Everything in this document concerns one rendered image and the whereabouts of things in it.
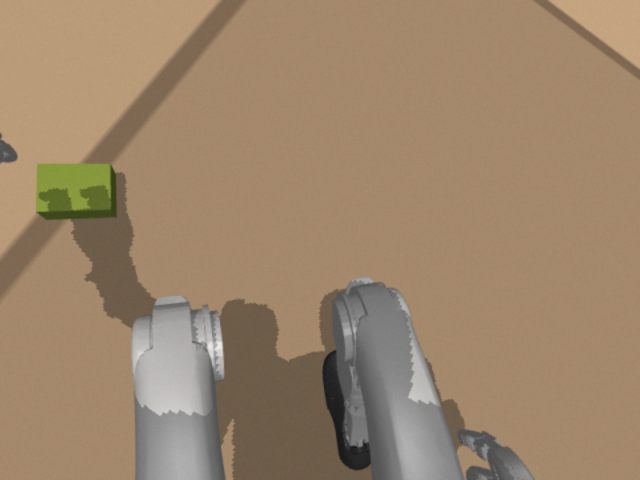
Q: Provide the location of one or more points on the left robot hand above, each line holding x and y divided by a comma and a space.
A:
7, 153

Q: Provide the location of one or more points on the right robot hand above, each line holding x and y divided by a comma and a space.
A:
503, 461

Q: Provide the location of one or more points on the small box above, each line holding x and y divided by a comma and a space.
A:
76, 191

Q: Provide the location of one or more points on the right robot foot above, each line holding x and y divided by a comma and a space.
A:
356, 458

